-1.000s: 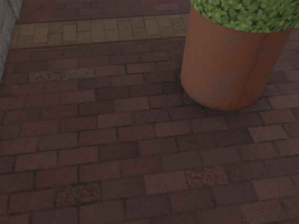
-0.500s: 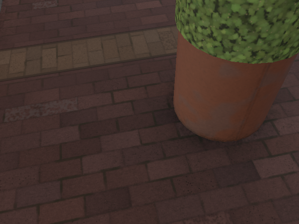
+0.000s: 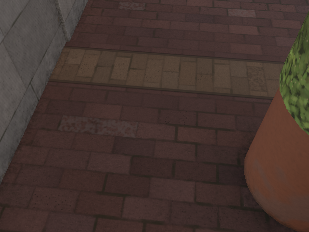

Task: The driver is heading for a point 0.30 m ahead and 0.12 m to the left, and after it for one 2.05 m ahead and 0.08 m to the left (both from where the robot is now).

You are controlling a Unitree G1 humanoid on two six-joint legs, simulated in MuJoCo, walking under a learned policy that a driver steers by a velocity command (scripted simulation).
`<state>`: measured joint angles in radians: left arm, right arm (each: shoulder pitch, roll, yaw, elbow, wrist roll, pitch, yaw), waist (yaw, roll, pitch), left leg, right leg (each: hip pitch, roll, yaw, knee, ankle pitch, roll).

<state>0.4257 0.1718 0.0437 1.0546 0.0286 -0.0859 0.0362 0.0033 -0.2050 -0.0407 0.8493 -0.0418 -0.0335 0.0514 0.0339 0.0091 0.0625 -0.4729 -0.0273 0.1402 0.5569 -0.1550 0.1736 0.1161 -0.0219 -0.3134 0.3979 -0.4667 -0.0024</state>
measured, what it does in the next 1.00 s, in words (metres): walks ahead, turning left: right foot, then left foot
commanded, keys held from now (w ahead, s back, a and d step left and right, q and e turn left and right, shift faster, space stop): w+q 0.16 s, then q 0.46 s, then e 0.38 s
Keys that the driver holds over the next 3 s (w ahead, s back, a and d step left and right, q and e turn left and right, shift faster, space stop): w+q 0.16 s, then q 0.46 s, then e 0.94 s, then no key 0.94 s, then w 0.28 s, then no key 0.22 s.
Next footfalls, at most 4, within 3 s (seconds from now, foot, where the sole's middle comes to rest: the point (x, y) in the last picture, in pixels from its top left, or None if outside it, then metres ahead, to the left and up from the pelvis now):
0.54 right None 0.43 -0.04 -0.76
0.90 left None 0.27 0.11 -0.76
1.26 right None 0.34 -0.10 -0.76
1.78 left None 0.35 0.10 -0.76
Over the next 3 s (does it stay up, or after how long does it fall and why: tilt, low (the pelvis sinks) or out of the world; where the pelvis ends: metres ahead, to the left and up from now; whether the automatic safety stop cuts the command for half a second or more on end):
stays up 0.39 0.00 0.02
